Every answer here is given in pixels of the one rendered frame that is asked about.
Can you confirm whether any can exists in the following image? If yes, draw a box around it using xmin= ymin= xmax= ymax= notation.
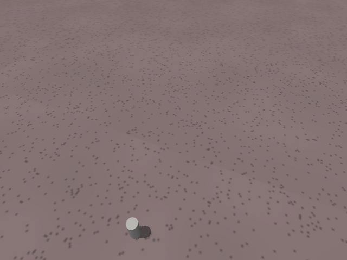
xmin=126 ymin=217 xmax=141 ymax=239

